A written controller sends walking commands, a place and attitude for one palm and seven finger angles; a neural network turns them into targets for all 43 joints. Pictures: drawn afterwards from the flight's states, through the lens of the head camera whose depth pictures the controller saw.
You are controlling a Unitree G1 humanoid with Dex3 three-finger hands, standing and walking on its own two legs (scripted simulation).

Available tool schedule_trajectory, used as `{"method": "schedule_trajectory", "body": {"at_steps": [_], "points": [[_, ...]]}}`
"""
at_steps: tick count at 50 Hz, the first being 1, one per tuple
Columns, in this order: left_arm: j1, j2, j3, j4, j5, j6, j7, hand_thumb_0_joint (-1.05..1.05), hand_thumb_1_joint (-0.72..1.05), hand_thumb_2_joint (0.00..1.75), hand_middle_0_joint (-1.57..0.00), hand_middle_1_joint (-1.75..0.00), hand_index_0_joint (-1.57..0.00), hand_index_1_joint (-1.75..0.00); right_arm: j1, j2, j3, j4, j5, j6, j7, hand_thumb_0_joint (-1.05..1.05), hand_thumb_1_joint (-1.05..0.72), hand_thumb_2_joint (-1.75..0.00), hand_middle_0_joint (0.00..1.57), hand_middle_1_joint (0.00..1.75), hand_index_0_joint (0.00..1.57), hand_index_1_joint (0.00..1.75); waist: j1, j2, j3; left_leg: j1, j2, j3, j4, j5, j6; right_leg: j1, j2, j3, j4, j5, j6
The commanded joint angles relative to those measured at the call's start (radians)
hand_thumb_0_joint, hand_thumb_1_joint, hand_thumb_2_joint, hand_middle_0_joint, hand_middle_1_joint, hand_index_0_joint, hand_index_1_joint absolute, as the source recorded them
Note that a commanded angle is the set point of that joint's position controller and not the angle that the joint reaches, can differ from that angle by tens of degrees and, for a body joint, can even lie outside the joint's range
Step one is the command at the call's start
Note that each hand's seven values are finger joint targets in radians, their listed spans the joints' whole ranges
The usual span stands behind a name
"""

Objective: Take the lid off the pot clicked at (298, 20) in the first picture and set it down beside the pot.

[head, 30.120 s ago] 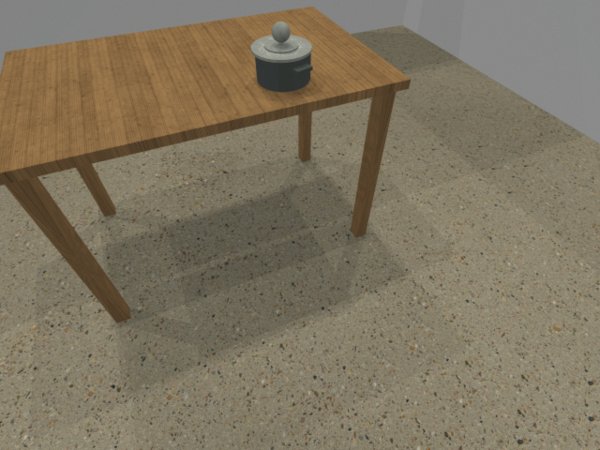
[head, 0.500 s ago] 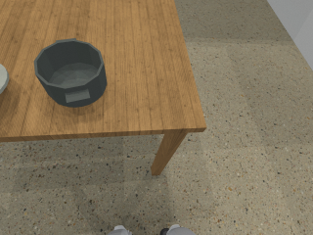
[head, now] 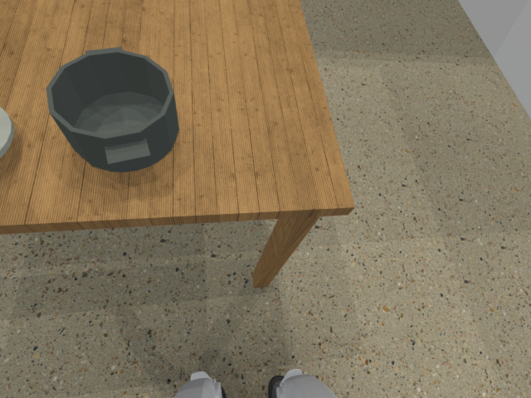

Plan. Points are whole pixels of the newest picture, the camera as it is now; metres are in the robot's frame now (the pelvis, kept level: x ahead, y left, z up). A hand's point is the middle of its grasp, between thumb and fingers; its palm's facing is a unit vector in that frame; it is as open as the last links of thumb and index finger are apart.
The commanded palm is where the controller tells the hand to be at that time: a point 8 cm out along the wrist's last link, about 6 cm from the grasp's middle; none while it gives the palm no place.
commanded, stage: lower the lid onto the table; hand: left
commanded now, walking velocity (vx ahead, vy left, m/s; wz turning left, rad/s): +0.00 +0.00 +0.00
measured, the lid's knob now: out of the picture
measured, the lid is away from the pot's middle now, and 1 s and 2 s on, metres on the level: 0.23 0.24 0.24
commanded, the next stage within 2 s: open the fingers wide in 0.06 s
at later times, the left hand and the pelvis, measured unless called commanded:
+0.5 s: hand out of the picture +0.43 +0.40 +0.09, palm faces -0.43 -0.21 -0.88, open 7.8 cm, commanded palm +0.49 +0.39 +0.15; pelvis -0.01 -0.01 +0.00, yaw +2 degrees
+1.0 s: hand out of the picture +0.43 +0.39 +0.09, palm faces -0.44 -0.20 -0.88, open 9.9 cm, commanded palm +0.48 +0.39 +0.15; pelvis -0.02 -0.01 +0.00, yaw +1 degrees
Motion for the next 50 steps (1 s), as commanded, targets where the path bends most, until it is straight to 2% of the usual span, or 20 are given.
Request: {"method": "schedule_trajectory", "body": {"at_steps": [1, 4, 5, 7, 8, 9, 10, 11, 13, 14, 20, 23, 24, 27, 29, 30, 33, 38, 43, 50], "points": [[-0.447, 0.325, 0.069, -0.225, -0.002, -0.011, 0.048, 0.00, 0.71, 0.85, -0.83, -1.12, -0.78, -1.11, 0.185, -0.223, -0.079, -0.007, -0.016, -0.001, -0.017, 0.00, -0.90, -0.90, 0.20, 0.30, 0.20, 0.30, 0.018, 0.300, -0.496, 0.650, 0.052, -0.125, -0.042, 0.849, -0.109, -0.065, 0.051, -0.046, -0.024, 0.244, -0.032], [-0.446, 0.277, 0.040, -0.248, -0.016, -0.021, 0.044, 0.00, 0.71, 0.85, -0.83, -1.12, -0.78, -1.11, 0.178, -0.218, -0.076, -0.006, -0.014, -0.004, -0.020, 0.00, -0.90, -0.90, 0.20, 0.30, 0.20, 0.30, 0.016, 0.319, -0.494, 0.641, 0.051, -0.126, -0.048, 0.839, -0.111, -0.080, 0.052, -0.053, -0.016, 0.232, -0.034], [-0.453, 0.327, 0.080, -0.252, -0.010, -0.019, 0.051, 0.00, 0.71, 0.85, -0.83, -1.12, -0.78, -1.11, 0.190, -0.228, -0.083, 0.002, -0.018, 0.001, -0.018, 0.00, -0.90, -0.90, 0.20, 0.30, 0.20, 0.30, 0.017, 0.302, -0.514, 0.661, 0.060, -0.136, -0.045, 0.828, -0.113, -0.086, 0.049, -0.049, -0.019, 0.223, -0.030], [-0.429, 0.304, 0.058, -0.220, -0.009, -0.018, 0.051, 0.00, 0.71, 0.85, -0.83, -1.12, -0.78, -1.11, 0.185, -0.226, -0.077, -0.005, -0.015, -0.001, -0.019, 0.00, -0.90, -0.90, 0.20, 0.30, 0.20, 0.30, 0.010, 0.288, -0.485, 0.623, 0.055, -0.134, -0.048, 0.767, -0.107, -0.091, 0.050, -0.049, -0.017, 0.209, -0.033], [-0.170, 0.273, 0.184, -0.279, -0.006, -0.004, 0.070, 0.00, 0.71, 0.85, -0.83, -1.12, -0.78, -1.11, 0.186, -0.187, -0.111, -0.064, -0.040, 0.017, 0.021, 0.00, -0.90, -0.90, 0.20, 0.30, 0.20, 0.30, 0.114, 0.304, -0.547, 0.677, 0.022, -0.147, -0.041, 0.948, -0.127, -0.033, 0.057, -0.073, -0.005, 0.241, -0.061], [-0.144, 0.291, 0.216, -0.370, -0.002, -0.032, 0.078, 0.00, 0.70, 0.83, -0.81, -1.12, -0.77, -1.11, 0.180, -0.199, -0.113, -0.071, -0.056, 0.032, 0.031, 0.00, -0.90, -0.90, 0.20, 0.30, 0.20, 0.30, 0.118, 0.342, -0.594, 0.751, 0.036, -0.154, -0.036, 1.083, -0.152, -0.053, 0.059, -0.079, 0.000, 0.251, -0.067], [-0.191, 0.329, 0.241, -0.420, 0.006, -0.042, 0.081, 0.00, 0.69, 0.81, -0.80, -1.12, -0.75, -1.11, 0.170, -0.200, -0.118, -0.062, -0.065, 0.047, 0.038, 0.00, -0.90, -0.90, 0.20, 0.30, 0.20, 0.30, 0.116, 0.354, -0.615, 0.791, 0.046, -0.169, -0.029, 1.149, -0.157, -0.068, 0.060, -0.067, -0.004, 0.242, -0.064], [-0.199, 0.309, 0.232, -0.384, 0.004, -0.033, 0.082, 0.00, 0.68, 0.79, -0.78, -1.12, -0.74, -1.11, 0.168, -0.196, -0.124, -0.064, -0.063, 0.056, 0.043, 0.00, -0.90, -0.90, 0.20, 0.30, 0.20, 0.30, 0.092, 0.312, -0.561, 0.767, 0.044, -0.165, -0.029, 1.092, -0.141, -0.094, 0.062, -0.063, -0.022, 0.206, -0.058], [-0.273, 0.305, 0.200, -0.324, 0.000, -0.019, 0.083, 0.00, 0.65, 0.75, -0.75, -1.11, -0.71, -1.11, 0.161, -0.207, -0.118, -0.058, -0.049, 0.074, 0.039, 0.00, -0.90, -0.90, 0.20, 0.30, 0.20, 0.30, 0.044, 0.183, -0.449, 0.597, 0.019, -0.116, -0.043, 0.790, -0.086, -0.030, 0.057, -0.042, -0.058, 0.219, -0.043], [-0.310, 0.313, 0.192, -0.360, -0.008, -0.028, 0.088, 0.00, 0.64, 0.75, -0.74, -1.11, -0.70, -1.10, 0.155, -0.205, -0.110, -0.062, -0.045, 0.074, 0.031, 0.00, -0.90, -0.90, 0.20, 0.30, 0.20, 0.30, 0.048, 0.174, -0.439, 0.553, 0.009, -0.106, -0.056, 0.733, -0.074, 0.013, 0.053, -0.041, -0.055, 0.230, -0.045], [-0.313, 0.292, 0.180, -0.381, 0.020, -0.044, 0.115, 0.00, 0.54, 0.69, -0.66, -1.09, -0.62, -1.09, 0.155, -0.201, -0.119, -0.042, -0.055, 0.062, 0.033, 0.00, -0.90, -0.90, 0.20, 0.30, 0.20, 0.30, 0.062, 0.358, -0.491, 0.740, 0.036, -0.155, -0.060, 0.859, -0.123, -0.113, 0.057, -0.056, -0.050, 0.151, -0.062], [-0.281, 0.222, 0.119, -0.274, 0.006, -0.028, 0.105, 0.00, 0.49, 0.66, -0.62, -1.08, -0.59, -1.07, 0.140, -0.200, -0.110, -0.046, -0.043, 0.058, 0.030, 0.00, -0.90, -0.90, 0.20, 0.30, 0.20, 0.30, 0.028, 0.225, -0.382, 0.593, 0.018, -0.124, -0.072, 0.639, -0.082, -0.075, 0.053, -0.049, -0.066, 0.144, -0.056], [-0.299, 0.184, 0.084, -0.298, -0.004, -0.034, 0.102, 0.00, 0.47, 0.66, -0.60, -1.07, -0.58, -1.07, 0.135, -0.198, -0.107, -0.046, -0.040, 0.053, 0.026, 0.00, -0.90, -0.90, 0.20, 0.30, 0.20, 0.30, 0.027, 0.229, -0.383, 0.588, 0.018, -0.126, -0.082, 0.629, -0.082, -0.070, 0.050, -0.054, -0.060, 0.143, -0.058], [-0.317, 0.204, 0.083, -0.296, -0.005, -0.028, 0.105, 0.00, 0.42, 0.65, -0.57, -1.06, -0.54, -1.05, 0.127, -0.207, -0.106, -0.040, -0.037, 0.042, 0.021, 0.00, -0.90, -0.90, 0.20, 0.30, 0.20, 0.30, 0.027, 0.235, -0.381, 0.575, 0.021, -0.133, -0.102, 0.519, -0.075, -0.075, 0.044, -0.048, -0.062, 0.111, -0.060], [-0.350, 0.213, 0.091, -0.366, -0.014, -0.041, 0.104, 0.00, 0.38, 0.63, -0.54, -1.05, -0.52, -1.04, 0.122, -0.203, -0.107, -0.037, -0.039, 0.033, 0.015, 0.00, -0.90, -0.90, 0.20, 0.30, 0.20, 0.30, 0.042, 0.288, -0.448, 0.626, 0.024, -0.137, -0.095, 0.599, -0.084, -0.067, 0.044, -0.053, -0.048, 0.130, -0.063], [-0.366, 0.270, 0.132, -0.382, -0.008, -0.044, 0.109, 0.00, 0.37, 0.62, -0.53, -1.04, -0.51, -1.04, 0.124, -0.208, -0.110, -0.034, -0.043, 0.033, 0.014, 0.00, -0.90, -0.90, 0.20, 0.30, 0.20, 0.30, 0.048, 0.297, -0.490, 0.651, 0.026, -0.140, -0.086, 0.620, -0.087, -0.055, 0.043, -0.045, -0.050, 0.137, -0.060], [-0.319, 0.261, 0.131, -0.315, -0.011, -0.044, 0.106, 0.00, 0.33, 0.58, -0.49, -1.04, -0.47, -1.03, 0.123, -0.203, -0.106, -0.037, -0.034, 0.023, 0.006, 0.00, -0.90, -0.90, 0.20, 0.30, 0.20, 0.30, 0.033, 0.226, -0.452, 0.583, 0.013, -0.119, -0.081, 0.564, -0.069, -0.026, 0.042, -0.040, -0.054, 0.153, -0.054], [-0.302, 0.236, 0.110, -0.305, -0.009, -0.047, 0.106, 0.00, 0.25, 0.53, -0.42, -1.02, -0.41, -1.02, 0.117, -0.204, -0.104, -0.030, -0.035, 0.021, 0.006, 0.00, -0.90, -0.90, 0.20, 0.30, 0.20, 0.30, 0.040, 0.257, -0.396, 0.576, 0.016, -0.120, -0.090, 0.571, -0.078, -0.059, 0.043, -0.044, -0.054, 0.140, -0.061], [-0.248, 0.242, 0.098, -0.233, 0.000, -0.041, 0.099, 0.00, 0.16, 0.51, -0.36, -0.99, -0.35, -0.99, 0.114, -0.203, -0.091, -0.050, -0.028, 0.032, 0.007, 0.00, -0.90, -0.90, 0.20, 0.30, 0.20, 0.30, 0.037, 0.160, -0.358, 0.453, -0.001, -0.089, -0.085, 0.502, -0.057, 0.012, 0.044, -0.036, -0.041, 0.173, -0.058], [-0.301, 0.304, 0.155, -0.303, 0.010, -0.047, 0.100, 0.00, 0.05, 0.51, -0.30, -0.94, -0.30, -0.94, 0.143, -0.207, -0.107, -0.041, -0.036, 0.047, 0.010, 0.00, -0.90, -0.90, 0.20, 0.30, 0.20, 0.30, 0.051, 0.240, -0.476, 0.591, 0.016, -0.117, -0.065, 0.683, -0.084, -0.032, 0.048, -0.043, -0.028, 0.189, -0.056]]}}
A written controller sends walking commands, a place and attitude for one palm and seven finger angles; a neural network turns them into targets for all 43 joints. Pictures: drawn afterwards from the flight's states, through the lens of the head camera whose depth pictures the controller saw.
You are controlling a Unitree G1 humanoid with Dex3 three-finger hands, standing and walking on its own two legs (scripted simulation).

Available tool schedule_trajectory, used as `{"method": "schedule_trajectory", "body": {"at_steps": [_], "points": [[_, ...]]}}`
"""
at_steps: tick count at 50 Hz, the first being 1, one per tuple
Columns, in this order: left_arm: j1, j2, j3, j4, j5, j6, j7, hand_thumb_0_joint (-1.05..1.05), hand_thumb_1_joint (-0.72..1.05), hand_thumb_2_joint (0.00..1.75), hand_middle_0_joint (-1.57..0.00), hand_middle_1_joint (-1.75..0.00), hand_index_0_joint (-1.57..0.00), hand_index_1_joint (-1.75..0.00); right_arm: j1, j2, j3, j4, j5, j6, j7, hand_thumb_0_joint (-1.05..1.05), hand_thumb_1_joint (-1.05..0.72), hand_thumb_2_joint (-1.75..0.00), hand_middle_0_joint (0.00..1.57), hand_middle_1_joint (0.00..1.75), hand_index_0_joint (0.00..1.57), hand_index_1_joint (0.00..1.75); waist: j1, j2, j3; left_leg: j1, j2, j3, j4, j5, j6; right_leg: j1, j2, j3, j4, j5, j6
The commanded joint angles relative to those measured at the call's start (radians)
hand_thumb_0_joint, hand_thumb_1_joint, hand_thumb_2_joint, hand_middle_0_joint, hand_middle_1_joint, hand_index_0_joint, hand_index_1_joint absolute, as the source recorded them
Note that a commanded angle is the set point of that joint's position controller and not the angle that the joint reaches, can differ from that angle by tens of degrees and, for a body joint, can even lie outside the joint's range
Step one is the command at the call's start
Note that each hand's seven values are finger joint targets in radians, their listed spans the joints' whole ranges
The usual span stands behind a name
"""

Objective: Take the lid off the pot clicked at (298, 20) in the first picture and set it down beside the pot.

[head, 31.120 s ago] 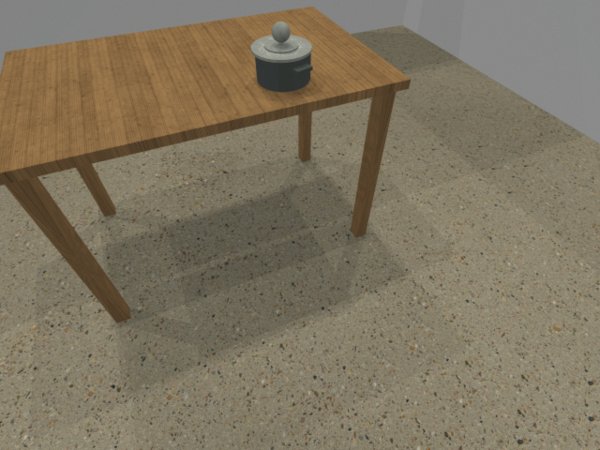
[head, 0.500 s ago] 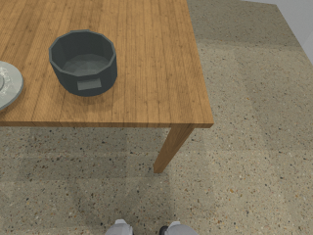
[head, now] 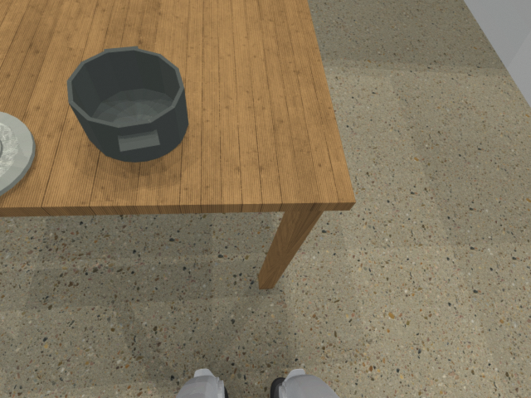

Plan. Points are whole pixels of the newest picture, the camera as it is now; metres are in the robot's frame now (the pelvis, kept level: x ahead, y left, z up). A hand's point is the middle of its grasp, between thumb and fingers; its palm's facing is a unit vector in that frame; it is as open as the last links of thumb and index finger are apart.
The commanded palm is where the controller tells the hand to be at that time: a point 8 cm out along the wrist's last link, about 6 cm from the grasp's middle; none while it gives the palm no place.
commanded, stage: open the fingers wide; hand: left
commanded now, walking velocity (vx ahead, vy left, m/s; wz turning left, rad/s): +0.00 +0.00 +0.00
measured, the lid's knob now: out of the picture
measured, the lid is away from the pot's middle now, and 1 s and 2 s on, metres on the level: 0.24 0.24 0.24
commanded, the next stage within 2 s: raise the empty hand in 0.26 s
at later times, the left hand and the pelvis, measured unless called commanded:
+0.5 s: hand out of the picture +0.47 +0.40 +0.10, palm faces -0.41 -0.20 -0.89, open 11.0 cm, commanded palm +0.51 +0.39 +0.17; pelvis +0.01 +0.00 +0.00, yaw +0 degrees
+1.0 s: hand out of the picture +0.46 +0.40 +0.15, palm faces -0.37 -0.22 -0.91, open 11.0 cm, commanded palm +0.51 +0.39 +0.23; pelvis +0.01 +0.00 +0.01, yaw +1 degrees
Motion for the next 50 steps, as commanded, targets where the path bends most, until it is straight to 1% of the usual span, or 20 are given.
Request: {"method": "schedule_trajectory", "body": {"at_steps": [1, 3, 5, 8, 9, 12, 17, 19, 21, 24, 26, 29, 30, 31, 34, 35, 39, 40, 47, 50], "points": [[-0.424, 0.322, 0.063, -0.204, -0.004, -0.008, 0.038, 0.00, 0.05, 0.51, -0.30, -0.94, -0.30, -0.94, 0.156, -0.213, -0.082, -0.024, -0.016, -0.001, -0.013, 0.00, -0.90, -0.90, 0.20, 0.30, 0.20, 0.30, 0.014, 0.254, -0.466, 0.589, 0.022, -0.104, -0.073, 0.649, -0.077, -0.054, 0.052, -0.032, -0.061, 0.170, -0.043], [-0.407, 0.345, 0.087, -0.196, -0.006, -0.007, 0.038, 0.00, 0.05, 0.52, -0.31, -0.94, -0.31, -0.94, 0.162, -0.212, -0.081, -0.023, -0.017, 0.001, -0.012, 0.00, -0.90, -0.90, 0.20, 0.30, 0.20, 0.30, 0.022, 0.227, -0.465, 0.576, 0.019, -0.100, -0.070, 0.652, -0.070, -0.030, 0.054, -0.030, -0.062, 0.185, -0.043], [-0.430, 0.351, 0.089, -0.223, -0.004, -0.011, 0.040, 0.00, 0.05, 0.52, -0.31, -0.94, -0.31, -0.94, 0.162, -0.213, -0.083, -0.018, -0.020, 0.007, -0.011, 0.00, -0.90, -0.90, 0.20, 0.30, 0.20, 0.30, 0.026, 0.265, -0.489, 0.608, 0.024, -0.104, -0.066, 0.707, -0.082, -0.047, 0.054, -0.030, -0.058, 0.187, -0.043], [-0.385, 0.287, 0.045, -0.151, -0.004, 0.000, 0.034, 0.00, 0.05, 0.53, -0.31, -0.93, -0.31, -0.93, 0.159, -0.211, -0.079, -0.023, -0.017, 0.009, -0.006, 0.00, -0.90, -0.90, 0.20, 0.30, 0.20, 0.30, 0.006, 0.208, -0.396, 0.552, 0.020, -0.099, -0.075, 0.633, -0.074, -0.063, 0.056, -0.036, -0.070, 0.165, -0.045], [-0.394, 0.290, 0.053, -0.200, -0.011, -0.009, 0.034, 0.00, 0.04, 0.53, -0.31, -0.93, -0.31, -0.93, 0.157, -0.207, -0.078, -0.025, -0.018, 0.009, -0.007, 0.00, -0.90, -0.90, 0.20, 0.30, 0.20, 0.30, 0.020, 0.217, -0.418, 0.567, 0.021, -0.101, -0.077, 0.677, -0.076, -0.049, 0.057, -0.041, -0.061, 0.177, -0.046], [-0.394, 0.296, 0.045, -0.166, -0.003, 0.003, 0.034, 0.00, 0.04, 0.55, -0.31, -0.92, -0.31, -0.92, 0.158, -0.211, -0.078, -0.027, -0.017, 0.013, -0.003, 0.00, -0.90, -0.90, 0.20, 0.30, 0.20, 0.30, 0.011, 0.205, -0.402, 0.538, 0.017, -0.094, -0.079, 0.608, -0.068, -0.044, 0.056, -0.033, -0.069, 0.164, -0.045], [-0.447, 0.323, 0.069, -0.232, -0.001, -0.005, 0.040, 0.00, 0.03, 0.55, -0.32, -0.92, -0.32, -0.92, 0.164, -0.211, -0.087, -0.022, -0.022, 0.013, -0.004, 0.00, -0.90, -0.90, 0.20, 0.30, 0.20, 0.30, 0.020, 0.284, -0.481, 0.627, 0.026, -0.113, -0.073, 0.698, -0.085, -0.064, 0.056, -0.036, -0.065, 0.168, -0.047], [-0.436, 0.334, 0.079, -0.239, -0.009, -0.015, 0.037, 0.00, 0.03, 0.55, -0.32, -0.92, -0.32, -0.92, 0.161, -0.208, -0.080, -0.027, -0.021, 0.011, -0.009, 0.00, -0.90, -0.90, 0.20, 0.30, 0.20, 0.30, 0.023, 0.252, -0.482, 0.612, 0.024, -0.111, -0.072, 0.716, -0.083, -0.042, 0.057, -0.040, -0.060, 0.180, -0.045], [-0.462, 0.364, 0.102, -0.256, 0.001, -0.009, 0.042, 0.00, 0.03, 0.55, -0.32, -0.92, -0.32, -0.92, 0.164, -0.210, -0.087, -0.024, -0.023, 0.014, -0.008, 0.00, -0.90, -0.90, 0.20, 0.30, 0.20, 0.30, 0.026, 0.292, -0.522, 0.649, 0.026, -0.115, -0.070, 0.743, -0.089, -0.045, 0.056, -0.034, -0.064, 0.190, -0.045], [-0.464, 0.313, 0.062, -0.256, -0.010, -0.008, 0.033, 0.00, 0.03, 0.55, -0.32, -0.92, -0.32, -0.92, 0.156, -0.203, -0.083, -0.023, -0.021, 0.009, -0.006, 0.00, -0.90, -0.90, 0.20, 0.30, 0.20, 0.30, 0.023, 0.301, -0.483, 0.659, 0.028, -0.113, -0.074, 0.767, -0.092, -0.062, 0.059, -0.041, -0.071, 0.181, -0.046], [-0.436, 0.316, 0.064, -0.199, -0.003, 0.006, 0.031, 0.00, 0.03, 0.55, -0.32, -0.92, -0.32, -0.92, 0.156, -0.208, -0.083, -0.024, -0.020, 0.013, -0.005, 0.00, -0.90, -0.90, 0.20, 0.30, 0.20, 0.30, 0.015, 0.255, -0.436, 0.623, 0.027, -0.110, -0.079, 0.710, -0.086, -0.063, 0.059, -0.038, -0.081, 0.171, -0.045], [-0.441, 0.308, 0.053, -0.232, -0.012, 0.010, 0.021, 0.00, 0.03, 0.55, -0.32, -0.92, -0.32, -0.92, 0.150, -0.205, -0.078, -0.032, -0.018, 0.014, -0.002, 0.00, -0.90, -0.90, 0.20, 0.30, 0.20, 0.30, 0.033, 0.266, -0.458, 0.618, 0.022, -0.102, -0.086, 0.753, -0.088, -0.017, 0.059, -0.041, -0.076, 0.206, -0.049], [-0.435, 0.327, 0.068, -0.216, -0.004, 0.016, 0.021, 0.00, 0.03, 0.55, -0.32, -0.92, -0.32, -0.92, 0.152, -0.207, -0.083, -0.031, -0.019, 0.017, 0.000, 0.00, -0.90, -0.90, 0.20, 0.30, 0.20, 0.30, 0.033, 0.262, -0.465, 0.627, 0.023, -0.101, -0.084, 0.748, -0.089, -0.019, 0.059, -0.036, -0.082, 0.200, -0.046], [-0.428, 0.278, 0.028, -0.175, -0.005, 0.026, 0.015, 0.00, 0.03, 0.55, -0.32, -0.92, -0.32, -0.92, 0.149, -0.205, -0.081, -0.031, -0.016, 0.015, 0.001, 0.00, -0.90, -0.90, 0.20, 0.30, 0.20, 0.30, 0.017, 0.246, -0.421, 0.607, 0.021, -0.098, -0.088, 0.710, -0.084, -0.035, 0.059, -0.037, -0.091, 0.188, -0.046], [-0.447, 0.270, 0.020, -0.207, -0.017, 0.031, 0.005, 0.00, 0.03, 0.55, -0.32, -0.92, -0.32, -0.92, 0.144, -0.204, -0.080, -0.034, -0.011, 0.012, 0.000, 0.00, -0.90, -0.90, 0.20, 0.30, 0.20, 0.30, 0.022, 0.222, -0.419, 0.601, 0.020, -0.097, -0.102, 0.700, -0.078, -0.006, 0.058, -0.038, -0.097, 0.194, -0.047], [-0.475, 0.305, 0.040, -0.223, -0.013, 0.035, 0.007, 0.00, 0.03, 0.55, -0.32, -0.92, -0.32, -0.92, 0.145, -0.212, -0.084, -0.027, -0.016, 0.016, 0.002, 0.00, -0.90, -0.90, 0.20, 0.30, 0.20, 0.30, 0.024, 0.238, -0.442, 0.618, 0.027, -0.104, -0.108, 0.686, -0.082, -0.007, 0.055, -0.036, -0.102, 0.179, -0.044], [-0.514, 0.268, 0.007, -0.252, -0.024, 0.040, 0.000, 0.00, 0.03, 0.55, -0.32, -0.92, -0.32, -0.92, 0.140, -0.206, -0.082, -0.024, -0.012, 0.005, -0.001, 0.00, -0.90, -0.90, 0.20, 0.30, 0.20, 0.30, 0.024, 0.259, -0.444, 0.645, 0.027, -0.108, -0.125, 0.683, -0.081, -0.001, 0.053, -0.040, -0.114, 0.172, -0.048], [-0.510, 0.308, 0.037, -0.238, -0.013, 0.044, 0.003, 0.00, 0.03, 0.55, -0.32, -0.92, -0.32, -0.92, 0.143, -0.209, -0.085, -0.023, -0.014, 0.005, 0.000, 0.00, -0.90, -0.90, 0.20, 0.30, 0.20, 0.30, 0.026, 0.246, -0.461, 0.651, 0.027, -0.109, -0.122, 0.669, -0.079, 0.004, 0.053, -0.033, -0.118, 0.166, -0.044], [-0.504, 0.260, -0.011, -0.181, -0.011, 0.061, -0.009, 0.00, 0.03, 0.55, -0.32, -0.92, -0.32, -0.92, 0.137, -0.208, -0.080, -0.021, -0.008, -0.004, 0.001, 0.00, -0.90, -0.90, 0.20, 0.30, 0.20, 0.30, 0.020, 0.221, -0.370, 0.611, 0.023, -0.102, -0.149, 0.609, -0.077, 0.009, 0.050, -0.036, -0.140, 0.155, -0.048], [-0.551, 0.295, 0.005, -0.230, -0.006, 0.064, -0.010, 0.00, 0.03, 0.55, -0.32, -0.92, -0.32, -0.92, 0.131, -0.210, -0.079, -0.024, -0.010, -0.002, 0.000, 0.00, -0.90, -0.90, 0.20, 0.30, 0.20, 0.30, 0.033, 0.262, -0.426, 0.643, 0.024, -0.102, -0.152, 0.653, -0.083, 0.033, 0.048, -0.030, -0.138, 0.173, -0.050]]}}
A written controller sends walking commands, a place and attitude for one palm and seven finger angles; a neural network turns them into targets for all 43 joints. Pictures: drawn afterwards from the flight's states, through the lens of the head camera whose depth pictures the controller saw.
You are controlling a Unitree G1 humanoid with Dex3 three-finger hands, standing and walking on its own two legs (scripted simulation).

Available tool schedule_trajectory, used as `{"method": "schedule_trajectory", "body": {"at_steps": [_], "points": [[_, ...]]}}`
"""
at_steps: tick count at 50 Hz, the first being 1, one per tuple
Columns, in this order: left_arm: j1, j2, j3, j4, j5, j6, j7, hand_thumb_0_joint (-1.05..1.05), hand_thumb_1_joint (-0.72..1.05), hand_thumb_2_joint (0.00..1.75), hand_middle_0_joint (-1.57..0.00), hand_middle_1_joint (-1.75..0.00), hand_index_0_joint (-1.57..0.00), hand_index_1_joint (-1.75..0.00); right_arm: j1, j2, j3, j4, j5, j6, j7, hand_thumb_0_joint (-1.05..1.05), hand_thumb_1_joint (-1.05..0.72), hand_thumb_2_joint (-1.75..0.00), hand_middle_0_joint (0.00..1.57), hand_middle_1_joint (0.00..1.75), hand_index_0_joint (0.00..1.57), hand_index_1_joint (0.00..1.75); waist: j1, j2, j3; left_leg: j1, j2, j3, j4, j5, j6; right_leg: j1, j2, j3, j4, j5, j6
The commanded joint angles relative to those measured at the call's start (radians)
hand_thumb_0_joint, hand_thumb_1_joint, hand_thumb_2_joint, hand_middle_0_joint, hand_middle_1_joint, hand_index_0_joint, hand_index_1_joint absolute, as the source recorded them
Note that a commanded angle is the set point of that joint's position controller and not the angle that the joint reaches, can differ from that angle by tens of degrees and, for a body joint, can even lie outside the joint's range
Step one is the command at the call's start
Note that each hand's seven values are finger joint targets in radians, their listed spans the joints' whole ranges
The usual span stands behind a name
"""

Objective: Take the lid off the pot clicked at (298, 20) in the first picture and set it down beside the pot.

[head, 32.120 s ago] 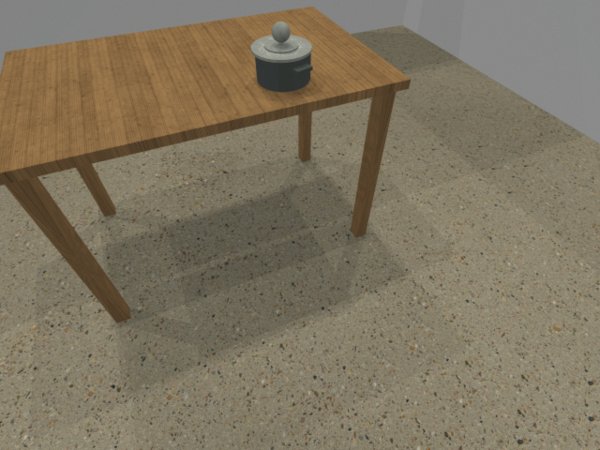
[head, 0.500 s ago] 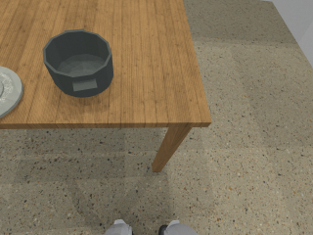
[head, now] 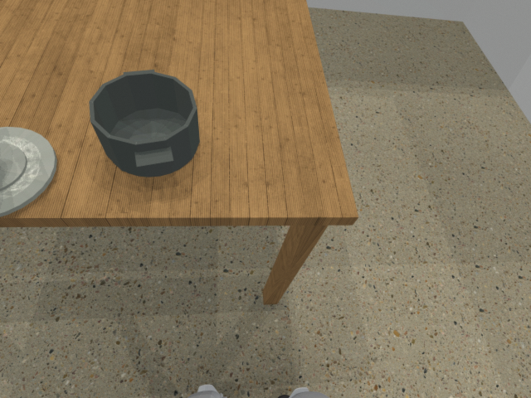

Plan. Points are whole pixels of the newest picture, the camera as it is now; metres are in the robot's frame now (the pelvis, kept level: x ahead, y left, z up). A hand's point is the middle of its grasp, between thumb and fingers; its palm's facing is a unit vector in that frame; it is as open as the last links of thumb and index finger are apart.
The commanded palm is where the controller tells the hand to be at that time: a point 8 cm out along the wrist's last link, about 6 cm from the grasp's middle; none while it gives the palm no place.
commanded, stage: raise the empty hand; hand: left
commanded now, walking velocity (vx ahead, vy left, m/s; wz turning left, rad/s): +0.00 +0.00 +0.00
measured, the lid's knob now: out of the picture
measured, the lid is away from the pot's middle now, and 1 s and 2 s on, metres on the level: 0.24 0.24 0.24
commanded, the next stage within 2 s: draw the hand back to the body in 0.66 s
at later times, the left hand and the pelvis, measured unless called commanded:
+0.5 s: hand out of the picture +0.46 +0.40 +0.19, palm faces -0.32 -0.22 -0.92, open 11.0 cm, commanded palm +0.51 +0.39 +0.27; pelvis +0.01 +0.00 +0.01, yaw +0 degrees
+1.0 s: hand out of the picture +0.45 +0.39 +0.20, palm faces -0.30 -0.20 -0.93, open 11.0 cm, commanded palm +0.45 +0.38 +0.27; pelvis +0.01 -0.01 +0.02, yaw +1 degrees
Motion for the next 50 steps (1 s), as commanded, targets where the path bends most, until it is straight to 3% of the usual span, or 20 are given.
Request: {"method": "schedule_trajectory", "body": {"at_steps": [1, 5, 8, 11, 13, 16, 19, 20, 24, 28, 29, 31, 35, 36, 38, 40, 44, 45, 49, 50], "points": [[-0.448, 0.253, 0.022, -0.197, -0.001, 0.004, 0.032, 0.00, 0.03, 0.55, -0.32, -0.92, -0.32, -0.92, 0.134, -0.208, -0.072, -0.030, -0.010, -0.011, -0.015, 0.00, -0.90, -0.90, 0.20, 0.30, 0.20, 0.30, 0.011, 0.248, -0.384, 0.558, 0.032, -0.096, -0.083, 0.631, -0.082, -0.069, 0.055, -0.033, -0.061, 0.152, -0.050], [-0.459, 0.318, 0.062, -0.208, -0.001, 0.006, 0.024, 0.00, 0.03, 0.55, -0.32, -0.92, -0.32, -0.92, 0.132, -0.215, -0.071, -0.032, -0.008, -0.012, -0.017, 0.00, -0.90, -0.90, 0.20, 0.30, 0.20, 0.30, 0.023, 0.203, -0.412, 0.542, 0.029, -0.093, -0.092, 0.628, -0.078, -0.011, 0.054, -0.028, -0.064, 0.169, -0.046], [-0.458, 0.279, 0.025, -0.172, -0.001, 0.019, 0.017, 0.00, 0.03, 0.55, -0.32, -0.92, -0.32, -0.92, 0.132, -0.212, -0.069, -0.032, -0.004, -0.017, -0.013, 0.00, -0.90, -0.90, 0.20, 0.30, 0.20, 0.30, 0.012, 0.198, -0.365, 0.514, 0.020, -0.079, -0.100, 0.586, -0.066, -0.005, 0.053, -0.027, -0.079, 0.174, -0.047], [-0.504, 0.299, 0.043, -0.227, 0.004, 0.024, 0.017, 0.00, 0.03, 0.55, -0.32, -0.92, -0.32, -0.92, 0.133, -0.211, -0.076, -0.028, -0.010, -0.016, -0.010, 0.00, -0.90, -0.90, 0.20, 0.30, 0.20, 0.30, 0.025, 0.268, -0.421, 0.604, 0.031, -0.098, -0.097, 0.718, -0.087, -0.019, 0.053, -0.030, -0.079, 0.191, -0.049], [-0.465, 0.274, 0.022, -0.164, 0.001, 0.032, 0.009, 0.00, 0.03, 0.55, -0.32, -0.92, -0.32, -0.92, 0.131, -0.212, -0.071, -0.029, -0.006, -0.016, -0.008, 0.00, -0.90, -0.90, 0.20, 0.30, 0.20, 0.30, 0.015, 0.203, -0.354, 0.546, 0.027, -0.085, -0.104, 0.645, -0.076, -0.010, 0.054, -0.030, -0.090, 0.180, -0.046], [-0.478, 0.251, -0.006, -0.155, 0.001, 0.044, 0.004, 0.00, 0.03, 0.55, -0.32, -0.92, -0.32, -0.92, 0.127, -0.214, -0.068, -0.028, -0.004, -0.016, -0.008, 0.00, -0.90, -0.90, 0.20, 0.30, 0.20, 0.30, 0.013, 0.195, -0.335, 0.532, 0.027, -0.083, -0.122, 0.604, -0.072, -0.002, 0.051, -0.030, -0.099, 0.169, -0.047], [-0.533, 0.263, 0.001, -0.238, -0.005, 0.042, 0.001, 0.00, 0.03, 0.55, -0.32, -0.92, -0.32, -0.92, 0.124, -0.214, -0.069, -0.026, -0.005, -0.022, -0.008, 0.00, -0.90, -0.90, 0.20, 0.30, 0.20, 0.30, 0.028, 0.258, -0.391, 0.605, 0.033, -0.092, -0.127, 0.698, -0.083, 0.009, 0.050, -0.035, -0.099, 0.190, -0.052], [-0.555, 0.306, 0.032, -0.246, 0.007, 0.047, 0.004, 0.00, 0.03, 0.55, -0.32, -0.92, -0.32, -0.92, 0.127, -0.215, -0.074, -0.025, -0.008, -0.020, -0.007, 0.00, -0.90, -0.90, 0.20, 0.30, 0.20, 0.30, 0.028, 0.251, -0.429, 0.624, 0.034, -0.099, -0.119, 0.718, -0.085, 0.016, 0.051, -0.028, -0.100, 0.195, -0.047], [-0.534, 0.288, 0.022, -0.216, 0.003, 0.054, -0.005, 0.00, 0.03, 0.55, -0.32, -0.92, -0.32, -0.92, 0.128, -0.208, -0.070, -0.026, -0.002, -0.027, -0.006, 0.00, -0.90, -0.90, 0.20, 0.30, 0.20, 0.30, 0.028, 0.212, -0.421, 0.610, 0.024, -0.084, -0.119, 0.758, -0.076, 0.057, 0.053, -0.030, -0.105, 0.242, -0.046], [-0.513, 0.265, -0.014, -0.141, 0.008, 0.078, -0.012, 0.00, 0.03, 0.55, -0.32, -0.92, -0.32, -0.92, 0.120, -0.214, -0.064, -0.025, 0.000, -0.021, 0.000, 0.00, -0.90, -0.90, 0.20, 0.30, 0.20, 0.30, 0.014, 0.154, -0.325, 0.524, 0.021, -0.068, -0.141, 0.637, -0.062, 0.070, 0.047, -0.026, -0.122, 0.229, -0.043], [-0.506, 0.229, -0.038, -0.158, 0.002, 0.076, -0.017, 0.00, 0.03, 0.55, -0.32, -0.92, -0.32, -0.92, 0.112, -0.209, -0.062, -0.027, 0.004, -0.022, -0.001, 0.00, -0.90, -0.90, 0.20, 0.30, 0.20, 0.30, 0.023, 0.209, -0.332, 0.561, 0.025, -0.067, -0.142, 0.710, -0.073, 0.062, 0.047, -0.031, -0.118, 0.243, -0.048], [-0.547, 0.225, -0.041, -0.168, 0.014, 0.090, -0.014, 0.00, 0.03, 0.55, -0.32, -0.92, -0.32, -0.92, 0.121, -0.210, -0.069, -0.023, -0.004, -0.019, 0.007, 0.00, -0.90, -0.90, 0.20, 0.30, 0.20, 0.30, 0.016, 0.228, -0.347, 0.591, 0.029, -0.082, -0.136, 0.737, -0.079, 0.036, 0.049, -0.029, -0.123, 0.233, -0.046], [-0.570, 0.265, 0.002, -0.224, 0.016, 0.089, -0.015, 0.00, 0.03, 0.55, -0.32, -0.92, -0.32, -0.92, 0.122, -0.211, -0.077, -0.026, -0.010, -0.019, 0.011, 0.00, -0.90, -0.90, 0.20, 0.30, 0.20, 0.30, 0.025, 0.227, -0.422, 0.656, 0.036, -0.098, -0.126, 0.836, -0.089, 0.050, 0.050, -0.029, -0.118, 0.251, -0.042], [-0.558, 0.230, -0.021, -0.192, 0.015, 0.095, -0.016, 0.00, 0.03, 0.55, -0.32, -0.92, -0.32, -0.92, 0.125, -0.208, -0.078, -0.025, -0.008, -0.021, 0.012, 0.00, -0.90, -0.90, 0.20, 0.30, 0.20, 0.30, 0.014, 0.208, -0.398, 0.639, 0.031, -0.091, -0.128, 0.800, -0.080, 0.042, 0.049, -0.028, -0.125, 0.244, -0.041], [-0.515, 0.265, 0.005, -0.160, 0.015, 0.096, -0.015, 0.00, 0.03, 0.55, -0.32, -0.92, -0.32, -0.92, 0.123, -0.212, -0.074, -0.026, -0.006, -0.019, 0.013, 0.00, -0.90, -0.90, 0.20, 0.30, 0.20, 0.30, 0.020, 0.154, -0.365, 0.573, 0.020, -0.075, -0.138, 0.715, -0.066, 0.087, 0.048, -0.024, -0.128, 0.249, -0.040], [-0.487, 0.292, 0.034, -0.196, 0.019, 0.087, -0.007, 0.00, 0.03, 0.55, -0.32, -0.92, -0.32, -0.92, 0.110, -0.208, -0.074, -0.039, -0.005, -0.012, 0.014, 0.00, -0.90, -0.90, 0.20, 0.30, 0.20, 0.30, 0.038, 0.179, -0.412, 0.586, 0.016, -0.073, -0.137, 0.758, -0.070, 0.119, 0.045, -0.020, -0.115, 0.278, -0.044], [-0.433, 0.251, 0.029, -0.254, -0.005, 0.079, -0.009, 0.00, 0.03, 0.55, -0.32, -0.92, -0.32, -0.92, 0.087, -0.198, -0.078, -0.064, -0.003, -0.002, 0.023, 0.00, -0.90, -0.90, 0.20, 0.30, 0.20, 0.30, 0.047, 0.179, -0.389, 0.589, 0.012, -0.066, -0.149, 0.791, -0.065, 0.141, 0.044, -0.026, -0.124, 0.304, -0.049], [-0.434, 0.339, 0.103, -0.294, 0.007, 0.076, 0.000, 0.00, 0.03, 0.55, -0.32, -0.92, -0.32, -0.92, 0.080, -0.202, -0.083, -0.071, -0.010, 0.005, 0.027, 0.00, -0.90, -0.90, 0.20, 0.30, 0.20, 0.30, 0.062, 0.181, -0.446, 0.601, 0.010, -0.067, -0.142, 0.791, -0.060, 0.171, 0.040, -0.014, -0.117, 0.310, -0.044], [-0.374, 0.269, 0.078, -0.344, -0.020, 0.065, 0.001, 0.00, 0.03, 0.55, -0.32, -0.92, -0.32, -0.92, 0.047, -0.186, -0.084, -0.101, -0.006, 0.011, 0.031, 0.00, -0.90, -0.90, 0.20, 0.30, 0.20, 0.30, 0.060, 0.195, -0.407, 0.606, 0.005, -0.062, -0.155, 0.801, -0.053, 0.174, 0.039, -0.021, -0.127, 0.318, -0.052], [-0.378, 0.302, 0.109, -0.364, -0.017, 0.066, 0.007, 0.00, 0.03, 0.55, -0.32, -0.92, -0.32, -0.92, 0.040, -0.188, -0.086, -0.101, -0.011, 0.019, 0.035, 0.00, -0.90, -0.90, 0.20, 0.30, 0.20, 0.30, 0.062, 0.210, -0.417, 0.614, 0.007, -0.069, -0.154, 0.778, -0.055, 0.166, 0.036, -0.017, -0.127, 0.293, -0.048]]}}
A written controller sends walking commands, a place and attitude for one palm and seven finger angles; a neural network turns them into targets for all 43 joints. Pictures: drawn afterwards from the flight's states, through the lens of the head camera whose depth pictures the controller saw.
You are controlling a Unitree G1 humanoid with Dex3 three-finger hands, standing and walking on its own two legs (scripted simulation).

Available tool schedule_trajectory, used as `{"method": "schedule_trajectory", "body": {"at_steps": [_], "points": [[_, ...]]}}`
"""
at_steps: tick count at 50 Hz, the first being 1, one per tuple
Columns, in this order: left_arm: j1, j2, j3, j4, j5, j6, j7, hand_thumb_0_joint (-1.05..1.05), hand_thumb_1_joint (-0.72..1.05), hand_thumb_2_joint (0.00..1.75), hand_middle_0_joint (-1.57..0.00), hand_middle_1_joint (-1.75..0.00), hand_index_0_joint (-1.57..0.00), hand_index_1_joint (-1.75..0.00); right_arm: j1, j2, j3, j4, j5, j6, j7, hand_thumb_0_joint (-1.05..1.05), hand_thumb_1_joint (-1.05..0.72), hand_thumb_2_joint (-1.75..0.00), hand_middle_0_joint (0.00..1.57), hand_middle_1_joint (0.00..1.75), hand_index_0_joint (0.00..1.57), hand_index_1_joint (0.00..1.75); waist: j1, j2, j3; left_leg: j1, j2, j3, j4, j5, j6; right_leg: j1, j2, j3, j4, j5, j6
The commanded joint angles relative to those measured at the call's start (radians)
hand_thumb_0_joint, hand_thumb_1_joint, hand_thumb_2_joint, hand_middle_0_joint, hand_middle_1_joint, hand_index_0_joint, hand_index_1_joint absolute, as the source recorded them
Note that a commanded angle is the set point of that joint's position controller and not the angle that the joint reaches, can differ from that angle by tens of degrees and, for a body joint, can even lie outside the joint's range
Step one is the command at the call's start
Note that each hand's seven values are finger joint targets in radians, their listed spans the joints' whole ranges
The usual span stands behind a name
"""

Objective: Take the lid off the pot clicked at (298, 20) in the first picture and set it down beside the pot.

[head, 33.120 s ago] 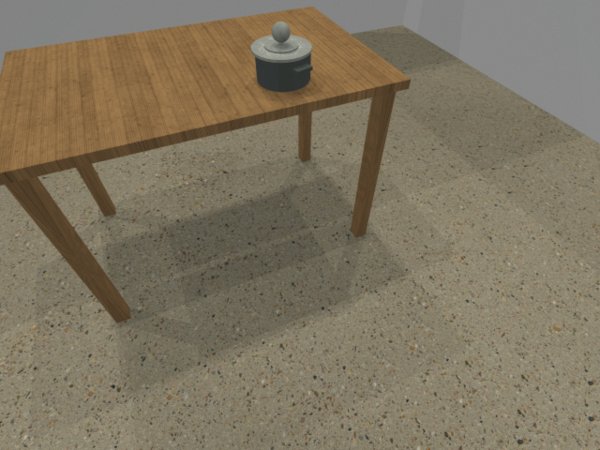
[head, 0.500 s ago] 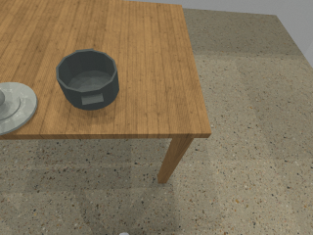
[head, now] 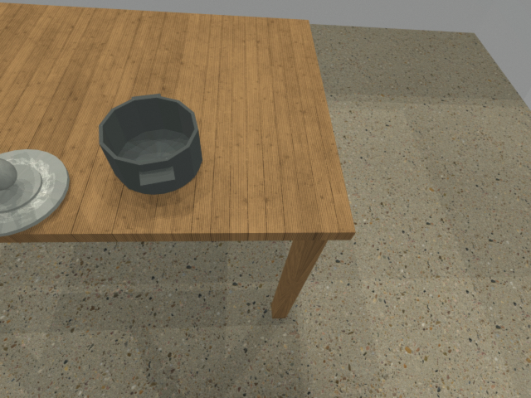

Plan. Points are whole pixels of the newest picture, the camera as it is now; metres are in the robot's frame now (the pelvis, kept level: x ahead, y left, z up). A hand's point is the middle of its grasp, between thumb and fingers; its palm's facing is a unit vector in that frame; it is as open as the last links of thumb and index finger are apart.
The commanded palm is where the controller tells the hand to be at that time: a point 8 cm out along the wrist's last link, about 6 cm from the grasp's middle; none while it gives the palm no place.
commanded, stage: draw the hand back to the body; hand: left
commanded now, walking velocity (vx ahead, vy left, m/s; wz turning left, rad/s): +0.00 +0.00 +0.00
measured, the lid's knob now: out of the picture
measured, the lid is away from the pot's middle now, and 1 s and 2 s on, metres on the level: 0.24 0.24 0.24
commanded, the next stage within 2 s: none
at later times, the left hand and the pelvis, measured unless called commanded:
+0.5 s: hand out of the picture +0.43 +0.32 +0.22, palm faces +0.45 -0.83 -0.32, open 10.9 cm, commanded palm +0.36 +0.35 +0.24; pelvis +0.00 -0.02 +0.02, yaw +0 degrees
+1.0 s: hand out of the picture +0.33 +0.27 +0.22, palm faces +0.55 -0.80 -0.24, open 8.8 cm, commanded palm +0.27 +0.29 +0.22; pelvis +0.00 -0.06 +0.02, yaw +0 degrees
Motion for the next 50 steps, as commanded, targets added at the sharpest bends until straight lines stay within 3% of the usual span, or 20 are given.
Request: {"method": "schedule_trajectory", "body": {"at_steps": [1, 3, 5, 8, 12, 13, 14, 15, 16, 18, 20, 22, 26, 30, 32, 35, 38, 40, 45, 50], "points": [[-0.356, 0.279, 0.068, -0.235, -0.014, -0.012, 0.049, 0.00, 0.03, 0.55, -0.32, -0.92, -0.32, -0.92, 0.054, -0.178, -0.069, -0.084, -0.012, -0.004, -0.005, 0.00, -0.90, -0.90, 0.20, 0.30, 0.20, 0.30, 0.032, 0.187, -0.385, 0.456, 0.015, -0.073, -0.021, 0.720, -0.038, 0.013, 0.049, -0.030, -0.028, 0.257, -0.043], [-0.319, 0.260, 0.068, -0.246, -0.027, -0.012, 0.048, 0.00, 0.03, 0.55, -0.32, -0.92, -0.32, -0.92, 0.034, -0.175, -0.070, -0.096, -0.011, -0.001, -0.001, 0.00, -0.90, -0.90, 0.20, 0.30, 0.20, 0.30, 0.033, 0.159, -0.348, 0.431, 0.013, -0.068, -0.037, 0.654, -0.030, 0.022, 0.046, -0.030, -0.037, 0.236, -0.043], [-0.312, 0.271, 0.087, -0.329, -0.033, -0.020, 0.052, 0.00, 0.03, 0.55, -0.32, -0.92, -0.32, -0.92, 0.014, -0.174, -0.072, -0.105, -0.015, 0.006, 0.002, 0.00, -0.90, -0.90, 0.20, 0.30, 0.20, 0.30, 0.048, 0.203, -0.396, 0.476, 0.016, -0.076, -0.039, 0.699, -0.038, 0.032, 0.042, -0.029, -0.029, 0.235, -0.045], [-0.256, 0.242, 0.083, -0.317, -0.046, -0.021, 0.054, 0.00, 0.03, 0.55, -0.32, -0.92, -0.32, -0.92, -0.007, -0.169, -0.071, -0.118, -0.012, 0.010, 0.003, 0.00, -0.90, -0.90, 0.20, 0.30, 0.20, 0.30, 0.043, 0.136, -0.334, 0.418, 0.007, -0.068, -0.062, 0.576, -0.024, 0.045, 0.039, -0.031, -0.045, 0.206, -0.046], [-0.220, 0.253, 0.123, -0.459, -0.064, -0.034, 0.064, 0.00, 0.03, 0.55, -0.32, -0.92, -0.32, -0.92, -0.043, -0.161, -0.075, -0.140, -0.016, 0.009, 0.006, 0.00, -0.90, -0.90, 0.20, 0.30, 0.20, 0.30, 0.060, 0.172, -0.400, 0.495, 0.007, -0.088, -0.065, 0.658, -0.028, 0.068, 0.034, -0.029, -0.043, 0.227, -0.050], [-0.275, 0.058, 0.324, -0.438, -0.669, -0.064, 0.225, 0.00, 0.03, 0.55, -0.32, -0.92, -0.32, -0.92, 0.089, -0.120, -0.084, -0.220, -0.015, -0.051, 0.015, 0.00, -0.90, -0.90, 0.20, 0.30, 0.20, 0.30, 0.039, 0.169, -0.243, 0.598, 0.075, -0.119, -0.138, 0.477, -0.093, -0.027, 0.012, -0.045, -0.078, 0.143, -0.080], [-0.197, 0.024, 0.264, -0.446, -0.732, -0.089, 0.296, 0.00, 0.03, 0.55, -0.32, -0.92, -0.32, -0.92, 0.045, -0.146, -0.059, -0.199, -0.021, -0.079, 0.010, 0.00, -0.90, -0.90, 0.20, 0.30, 0.20, 0.30, 0.060, 0.162, -0.233, 0.637, 0.091, -0.181, -0.185, 0.432, -0.100, -0.016, 0.017, -0.028, -0.096, 0.092, -0.085], [-0.152, 0.023, 0.287, -0.502, -0.746, -0.093, 0.346, 0.00, 0.03, 0.55, -0.32, -0.92, -0.32, -0.92, 0.023, -0.147, -0.063, -0.202, -0.024, -0.090, 0.006, 0.00, -0.90, -0.90, 0.20, 0.30, 0.20, 0.30, 0.064, 0.144, -0.249, 0.660, 0.109, -0.209, -0.206, 0.389, -0.104, -0.010, 0.015, -0.026, -0.095, 0.066, -0.078], [-0.069, 0.015, 0.339, -0.462, -0.831, -0.092, 0.387, 0.00, 0.03, 0.55, -0.32, -0.92, -0.32, -0.92, 0.027, -0.153, -0.066, -0.205, -0.032, -0.102, -0.003, 0.00, -0.90, -0.90, 0.20, 0.30, 0.20, 0.30, 0.069, 0.095, -0.251, 0.624, 0.100, -0.179, -0.203, 0.362, -0.088, 0.030, 0.011, -0.013, -0.106, 0.073, -0.076], [0.000, 0.045, 0.409, -0.472, -0.913, -0.095, 0.448, 0.00, 0.03, 0.55, -0.32, -0.92, -0.32, -0.92, 0.018, -0.168, -0.062, -0.190, -0.036, -0.115, -0.007, 0.00, -0.90, -0.90, 0.20, 0.30, 0.20, 0.30, 0.086, -0.003, -0.254, 0.529, 0.072, -0.101, -0.200, 0.345, -0.057, 0.168, 0.002, 0.005, -0.125, 0.185, -0.068], [-0.021, 0.019, 0.419, -0.560, -0.972, -0.114, 0.486, 0.00, 0.08, 0.57, -0.31, -0.89, -0.31, -0.89, -0.001, -0.168, -0.060, -0.181, -0.041, -0.139, -0.006, 0.00, -0.90, -0.90, 0.20, 0.30, 0.20, 0.30, 0.089, 0.042, -0.264, 0.515, 0.060, -0.065, -0.211, 0.372, -0.060, 0.238, -0.005, 0.011, -0.133, 0.246, -0.067], [-0.024, -0.057, 0.393, -0.663, -1.012, -0.126, 0.515, 0.00, 0.12, 0.59, -0.30, -0.86, -0.30, -0.86, -0.026, -0.159, -0.061, -0.174, -0.043, -0.175, 0.004, 0.00, -0.90, -0.90, 0.20, 0.30, 0.20, 0.30, 0.088, 0.162, -0.250, 0.571, 0.069, -0.066, -0.221, 0.446, -0.074, 0.232, -0.005, 0.012, -0.140, 0.261, -0.067], [0.124, 0.004, 0.519, -0.843, -1.038, -0.141, 0.568, 0.00, 0.21, 0.62, -0.29, -0.80, -0.29, -0.80, -0.052, -0.152, -0.063, -0.168, -0.058, -0.227, 0.020, 0.00, -0.90, -0.90, 0.20, 0.30, 0.20, 0.30, 0.125, 0.254, -0.282, 0.631, 0.072, -0.068, -0.223, 0.662, -0.089, 0.317, -0.003, 0.013, -0.153, 0.358, -0.068], [0.341, -0.080, 0.519, -0.757, -1.068, -0.111, 0.577, 0.00, 0.29, 0.66, -0.28, -0.73, -0.28, -0.73, -0.062, -0.153, -0.073, -0.140, -0.060, -0.231, 0.023, 0.00, -0.90, -0.90, 0.20, 0.30, 0.20, 0.30, 0.131, 0.033, -0.180, 0.498, 0.065, -0.018, -0.248, 0.617, -0.063, 0.407, -0.006, 0.014, -0.157, 0.444, -0.053], [0.307, -0.124, 0.479, -0.834, -1.076, -0.119, 0.575, 0.00, 0.34, 0.67, -0.28, -0.70, -0.28, -0.70, -0.082, -0.151, -0.079, -0.142, -0.056, -0.245, 0.024, 0.00, -0.90, -0.90, 0.20, 0.30, 0.20, 0.30, 0.126, 0.048, -0.200, 0.520, 0.056, -0.007, -0.254, 0.585, -0.052, 0.418, -0.011, 0.021, -0.162, 0.451, -0.050], [0.337, -0.147, 0.475, -0.993, -1.083, -0.130, 0.581, 0.00, 0.40, 0.70, -0.27, -0.66, -0.27, -0.66, -0.112, -0.143, -0.081, -0.145, -0.055, -0.273, 0.031, 0.00, -0.90, -0.90, 0.20, 0.30, 0.20, 0.30, 0.133, 0.154, -0.244, 0.617, 0.056, -0.013, -0.245, 0.699, -0.051, 0.415, -0.010, 0.028, -0.170, 0.490, -0.047], [0.498, -0.127, 0.542, -0.921, -1.085, -0.105, 0.595, 0.00, 0.47, 0.73, -0.26, -0.61, -0.26, -0.61, -0.118, -0.142, -0.081, -0.125, -0.062, -0.268, 0.028, 0.00, -0.90, -0.90, 0.20, 0.30, 0.20, 0.30, 0.151, 0.006, -0.189, 0.530, 0.043, 0.007, -0.263, 0.621, -0.044, 0.472, -0.013, 0.028, -0.171, 0.534, -0.040], [0.545, -0.152, 0.531, -0.897, -1.094, -0.099, 0.588, 0.00, 0.51, 0.74, -0.25, -0.58, -0.25, -0.58, -0.138, -0.138, -0.077, -0.122, -0.061, -0.261, 0.022, 0.00, -0.90, -0.90, 0.20, 0.30, 0.20, 0.30, 0.153, -0.029, -0.131, 0.475, 0.033, 0.024, -0.281, 0.518, -0.041, 0.481, -0.021, 0.030, -0.173, 0.524, -0.037], [0.514, -0.219, 0.473, -1.131, -1.105, -0.124, 0.590, 0.00, 0.62, 0.79, -0.24, -0.50, -0.24, -0.50, -0.207, -0.111, -0.068, -0.138, -0.059, -0.293, 0.021, 0.00, -0.90, -0.90, 0.20, 0.30, 0.20, 0.30, 0.154, 0.114, -0.172, 0.563, 0.025, 0.024, -0.284, 0.520, -0.039, 0.478, -0.024, 0.043, -0.193, 0.516, -0.036], [0.660, -0.195, 0.542, -1.080, -1.109, -0.108, 0.606, 0.00, 0.73, 0.83, -0.22, -0.42, -0.22, -0.42, -0.221, -0.108, -0.063, -0.122, -0.069, -0.297, 0.012, 0.00, -0.90, -0.90, 0.20, 0.30, 0.20, 0.30, 0.170, 0.003, -0.102, 0.515, 0.021, 0.026, -0.308, 0.422, -0.039, 0.480, -0.023, 0.042, -0.210, 0.456, -0.028]]}}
